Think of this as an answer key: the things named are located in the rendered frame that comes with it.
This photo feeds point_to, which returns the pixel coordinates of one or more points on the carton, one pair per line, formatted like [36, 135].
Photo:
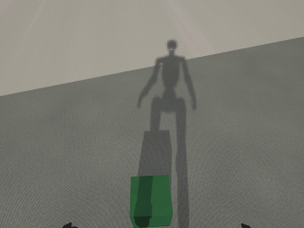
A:
[150, 201]

